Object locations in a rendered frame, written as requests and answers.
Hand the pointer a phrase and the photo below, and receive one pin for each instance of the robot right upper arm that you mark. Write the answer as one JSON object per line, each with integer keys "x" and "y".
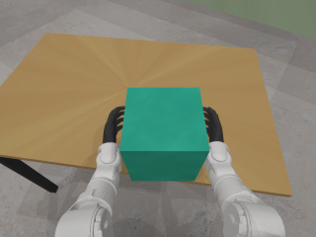
{"x": 248, "y": 219}

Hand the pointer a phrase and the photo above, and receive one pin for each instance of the robot left forearm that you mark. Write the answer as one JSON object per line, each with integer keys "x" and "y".
{"x": 103, "y": 186}

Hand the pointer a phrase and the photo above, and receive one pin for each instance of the robot left upper arm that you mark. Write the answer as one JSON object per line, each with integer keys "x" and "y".
{"x": 86, "y": 222}

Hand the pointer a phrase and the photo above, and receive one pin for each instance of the robot left hand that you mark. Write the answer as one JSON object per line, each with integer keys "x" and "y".
{"x": 111, "y": 127}

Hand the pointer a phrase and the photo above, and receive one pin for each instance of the carton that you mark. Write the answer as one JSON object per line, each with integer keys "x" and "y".
{"x": 163, "y": 137}

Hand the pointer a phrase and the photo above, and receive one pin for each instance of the table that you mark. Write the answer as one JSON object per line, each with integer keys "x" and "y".
{"x": 54, "y": 106}

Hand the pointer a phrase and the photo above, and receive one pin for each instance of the robot right forearm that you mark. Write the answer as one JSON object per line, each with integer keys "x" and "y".
{"x": 224, "y": 181}

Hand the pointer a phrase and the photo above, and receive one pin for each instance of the robot right hand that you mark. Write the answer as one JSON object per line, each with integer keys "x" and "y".
{"x": 214, "y": 129}

